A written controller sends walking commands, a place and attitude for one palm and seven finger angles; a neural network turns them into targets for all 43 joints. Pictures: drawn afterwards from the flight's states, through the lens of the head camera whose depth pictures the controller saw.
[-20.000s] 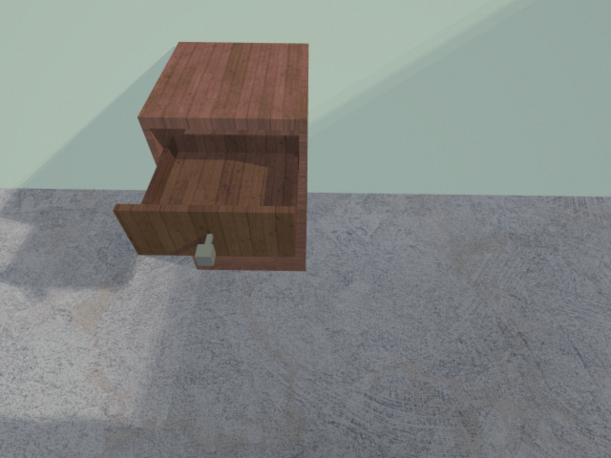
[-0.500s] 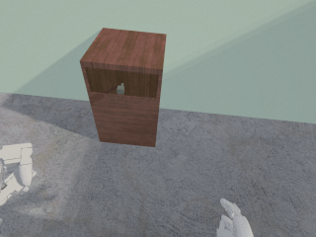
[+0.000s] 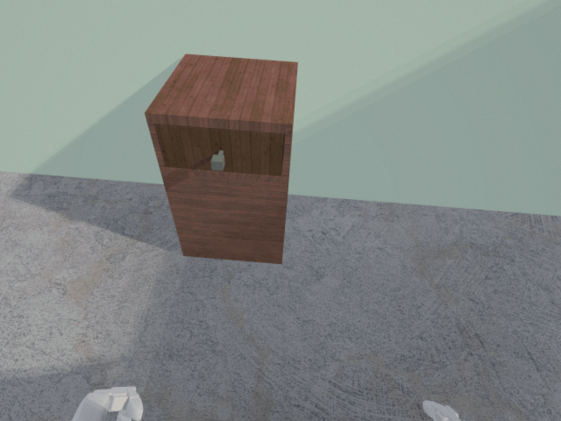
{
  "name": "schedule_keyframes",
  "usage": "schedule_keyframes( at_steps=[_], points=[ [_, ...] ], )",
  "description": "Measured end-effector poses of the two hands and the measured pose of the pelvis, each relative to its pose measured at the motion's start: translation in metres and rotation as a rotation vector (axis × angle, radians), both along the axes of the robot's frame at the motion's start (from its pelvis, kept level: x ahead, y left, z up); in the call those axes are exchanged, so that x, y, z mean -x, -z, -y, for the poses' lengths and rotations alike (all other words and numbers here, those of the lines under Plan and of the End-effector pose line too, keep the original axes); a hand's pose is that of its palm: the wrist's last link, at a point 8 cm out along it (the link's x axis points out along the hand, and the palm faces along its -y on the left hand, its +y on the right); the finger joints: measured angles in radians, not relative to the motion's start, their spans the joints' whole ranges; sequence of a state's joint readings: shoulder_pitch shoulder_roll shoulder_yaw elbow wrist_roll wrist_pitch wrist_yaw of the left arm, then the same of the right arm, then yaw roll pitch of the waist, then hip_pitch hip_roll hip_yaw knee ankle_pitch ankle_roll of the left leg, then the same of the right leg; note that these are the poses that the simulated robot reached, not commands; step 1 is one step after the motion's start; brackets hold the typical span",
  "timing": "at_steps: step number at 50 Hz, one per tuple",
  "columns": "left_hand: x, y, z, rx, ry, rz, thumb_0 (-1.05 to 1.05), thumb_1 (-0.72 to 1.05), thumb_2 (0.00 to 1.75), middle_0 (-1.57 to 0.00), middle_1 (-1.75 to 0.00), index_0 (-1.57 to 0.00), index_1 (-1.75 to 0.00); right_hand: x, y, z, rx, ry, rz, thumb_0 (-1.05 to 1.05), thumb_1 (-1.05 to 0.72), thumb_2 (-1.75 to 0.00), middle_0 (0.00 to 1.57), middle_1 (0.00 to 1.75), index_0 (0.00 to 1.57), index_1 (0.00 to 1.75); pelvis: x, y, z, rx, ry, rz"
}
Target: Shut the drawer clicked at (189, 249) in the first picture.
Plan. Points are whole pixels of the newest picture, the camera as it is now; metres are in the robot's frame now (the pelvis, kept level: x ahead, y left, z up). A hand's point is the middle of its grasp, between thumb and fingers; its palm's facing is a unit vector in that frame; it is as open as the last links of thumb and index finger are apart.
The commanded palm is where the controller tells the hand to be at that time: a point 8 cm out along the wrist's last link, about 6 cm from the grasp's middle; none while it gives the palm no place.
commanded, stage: let the arm hang, fingers relaxed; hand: left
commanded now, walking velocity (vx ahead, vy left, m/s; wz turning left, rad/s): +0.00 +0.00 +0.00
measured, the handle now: (219, 159) +0.88 +0.21 -0.18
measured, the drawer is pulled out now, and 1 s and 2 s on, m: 0.00 0.00 0.00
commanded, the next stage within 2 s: look to check the result in 0.90 s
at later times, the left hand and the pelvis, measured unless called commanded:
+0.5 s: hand out of the picture -0.07 +0.14 -0.16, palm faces +0.04 -0.98 -0.20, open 6.5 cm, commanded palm none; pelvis +0.01 -0.03 +0.01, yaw +0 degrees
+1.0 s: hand out of the picture +0.01 +0.10 -0.17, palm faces +0.05 -0.98 -0.16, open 7.4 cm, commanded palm none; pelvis +0.03 -0.05 +0.01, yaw +0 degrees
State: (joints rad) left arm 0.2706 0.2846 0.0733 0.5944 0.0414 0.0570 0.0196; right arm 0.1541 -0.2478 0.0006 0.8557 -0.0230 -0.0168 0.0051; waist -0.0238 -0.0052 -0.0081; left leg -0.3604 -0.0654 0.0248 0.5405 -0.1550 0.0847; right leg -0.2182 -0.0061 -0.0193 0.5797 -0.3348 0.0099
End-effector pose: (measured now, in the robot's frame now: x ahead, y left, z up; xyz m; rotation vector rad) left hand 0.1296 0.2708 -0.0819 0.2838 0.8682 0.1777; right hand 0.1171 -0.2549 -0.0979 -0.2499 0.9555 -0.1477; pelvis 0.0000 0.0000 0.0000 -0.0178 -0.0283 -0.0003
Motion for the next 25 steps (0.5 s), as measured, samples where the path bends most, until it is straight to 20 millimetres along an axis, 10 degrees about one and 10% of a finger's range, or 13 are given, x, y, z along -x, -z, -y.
schedule_keyframes(
  at_steps=[5, 13, 19, 25],
  points=[
    [0.098, 0.058, 0.046, 0.154, -0.074, -0.389, 0.02, 0.9, 0.9, -1.1, -1.29, -1.09, -1.31, 0.056, 0.006, 0.013, 0.028, 0.07, -0.213, 0.01, -0.91, -0.9, 0.2, 0.3, 0.21, 0.3, -0.003, -0.007, 0.007, 0.0, 0.006, -0.007],
    [0.207, 0.051, 0.052, 0.146, -0.169, -0.709, 0.02, 0.9, 0.9, -0.8, -0.96, -0.79, -1.0, 0.128, 0.018, 0.006, -0.008, 0.134, -0.489, 0.01, -0.91, -0.9, 0.2, 0.3, 0.2, 0.3, -0.01, -0.012, 0.016, 0.001, -0.006, -0.013],
    [0.227, 0.041, 0.065, 0.135, -0.193, -0.777, 0.01, 0.9, 0.9, -0.57, -0.71, -0.56, -0.72, 0.143, 0.031, -0.014, -0.083, 0.151, -0.539, 0.01, -0.91, -0.9, 0.2, 0.3, 0.2, 0.3, -0.013, -0.012, 0.02, -0.004, -0.004, -0.006],
    [0.201, 0.045, 0.083, 0.147, -0.184, -0.703, 0.01, 0.9, 0.9, -0.36, -0.47, -0.35, -0.48, 0.135, 0.042, -0.03, -0.152, 0.147, -0.515, 0.01, -0.91, -0.9, 0.2, 0.3, 0.2, 0.3, -0.015, -0.011, 0.026, -0.01, -0.003, -0.001]
  ],
)
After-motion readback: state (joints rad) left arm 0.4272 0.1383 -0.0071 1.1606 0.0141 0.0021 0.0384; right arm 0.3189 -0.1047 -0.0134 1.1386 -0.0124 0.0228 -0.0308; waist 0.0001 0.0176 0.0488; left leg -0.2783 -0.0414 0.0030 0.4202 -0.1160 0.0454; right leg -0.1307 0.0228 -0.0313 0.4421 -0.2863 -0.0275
